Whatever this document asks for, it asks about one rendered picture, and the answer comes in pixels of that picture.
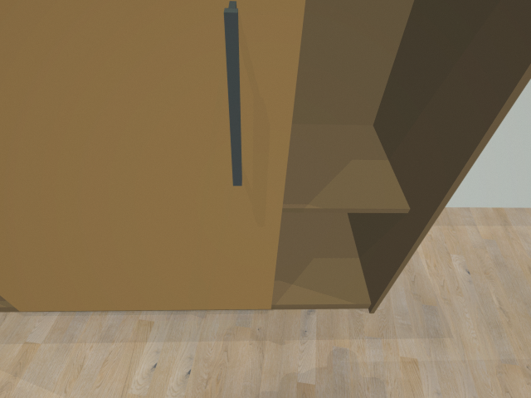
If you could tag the handle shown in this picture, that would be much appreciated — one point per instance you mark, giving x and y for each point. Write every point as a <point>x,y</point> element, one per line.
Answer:
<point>233,84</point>

